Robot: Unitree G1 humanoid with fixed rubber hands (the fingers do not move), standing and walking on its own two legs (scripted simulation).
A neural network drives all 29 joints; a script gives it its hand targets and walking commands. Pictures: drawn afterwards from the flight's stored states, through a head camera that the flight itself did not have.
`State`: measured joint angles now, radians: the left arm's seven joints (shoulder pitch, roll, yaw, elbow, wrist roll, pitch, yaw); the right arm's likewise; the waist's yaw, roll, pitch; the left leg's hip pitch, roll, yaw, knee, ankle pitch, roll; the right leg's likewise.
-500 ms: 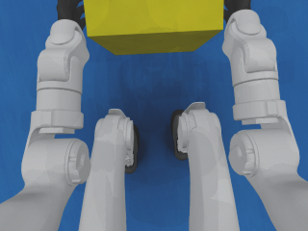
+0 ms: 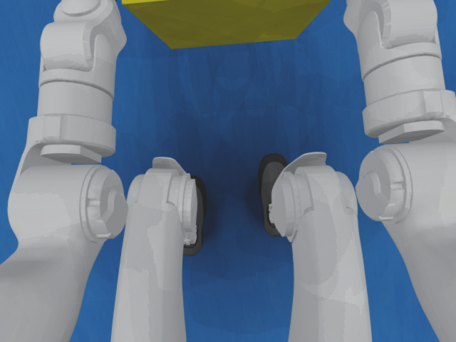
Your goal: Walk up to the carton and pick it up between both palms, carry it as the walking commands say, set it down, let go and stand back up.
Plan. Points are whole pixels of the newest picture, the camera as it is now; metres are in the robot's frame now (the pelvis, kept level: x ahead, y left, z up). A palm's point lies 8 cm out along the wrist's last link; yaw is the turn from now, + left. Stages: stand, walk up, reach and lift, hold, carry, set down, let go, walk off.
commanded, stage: set down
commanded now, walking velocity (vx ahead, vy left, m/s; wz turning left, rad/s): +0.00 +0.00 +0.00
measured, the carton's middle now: out of the picture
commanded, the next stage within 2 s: none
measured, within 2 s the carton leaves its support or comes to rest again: rests again in 1.22 s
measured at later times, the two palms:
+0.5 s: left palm out of the picture +0.58 +0.13 -0.21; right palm out of the picture +0.59 -0.18 -0.21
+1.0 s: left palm out of the picture +0.59 +0.13 -0.23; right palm out of the picture +0.59 -0.18 -0.23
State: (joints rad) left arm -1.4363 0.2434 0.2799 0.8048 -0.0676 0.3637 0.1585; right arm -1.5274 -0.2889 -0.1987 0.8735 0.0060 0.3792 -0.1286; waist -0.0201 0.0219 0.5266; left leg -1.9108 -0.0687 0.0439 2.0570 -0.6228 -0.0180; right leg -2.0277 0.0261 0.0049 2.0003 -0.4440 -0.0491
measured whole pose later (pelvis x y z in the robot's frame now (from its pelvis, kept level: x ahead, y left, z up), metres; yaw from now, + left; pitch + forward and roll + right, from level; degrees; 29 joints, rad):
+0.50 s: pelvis +0.02 +0.01 -0.05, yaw +1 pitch +31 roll +3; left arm -1.51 0.27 0.20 0.91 -0.13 0.30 0.19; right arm -1.59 -0.35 -0.14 0.99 0.07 0.31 -0.12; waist -0.04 0.03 0.53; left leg -2.07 -0.09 0.05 2.22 -0.68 0.00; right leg -2.19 0.01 0.00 2.16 -0.50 -0.04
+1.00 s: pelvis +0.03 +0.01 -0.07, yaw +1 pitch +30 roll +1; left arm -1.53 0.28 0.11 0.99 -0.21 0.25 0.21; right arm -1.58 -0.38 -0.11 1.06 0.13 0.26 -0.11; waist -0.05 0.05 0.53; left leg -2.13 -0.12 0.05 2.31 -0.71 0.00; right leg -2.23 -0.02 0.00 2.24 -0.54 -0.03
